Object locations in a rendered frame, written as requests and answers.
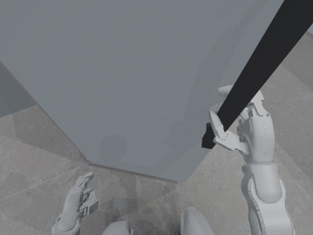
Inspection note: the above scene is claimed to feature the robot right forearm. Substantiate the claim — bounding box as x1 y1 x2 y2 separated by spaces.
241 162 296 235

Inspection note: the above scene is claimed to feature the handle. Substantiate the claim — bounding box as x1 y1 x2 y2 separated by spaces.
201 0 313 150

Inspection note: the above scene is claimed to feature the robot left thigh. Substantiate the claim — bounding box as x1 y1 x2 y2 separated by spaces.
102 221 134 235

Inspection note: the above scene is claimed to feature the robot left forearm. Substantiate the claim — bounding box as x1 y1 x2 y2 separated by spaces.
52 211 81 235

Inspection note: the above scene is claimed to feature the right robot hand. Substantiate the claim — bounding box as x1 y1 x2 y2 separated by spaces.
208 84 276 164

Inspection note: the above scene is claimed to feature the robot right thigh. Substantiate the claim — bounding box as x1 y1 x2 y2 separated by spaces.
180 210 215 235

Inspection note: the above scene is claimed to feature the robot thigh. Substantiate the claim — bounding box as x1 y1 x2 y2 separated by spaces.
102 221 134 235
180 210 215 235

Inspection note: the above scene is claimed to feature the left robot hand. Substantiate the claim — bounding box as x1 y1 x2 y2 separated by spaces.
63 171 99 218

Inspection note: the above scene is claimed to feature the fridge door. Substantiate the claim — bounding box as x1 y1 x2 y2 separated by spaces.
0 0 285 182

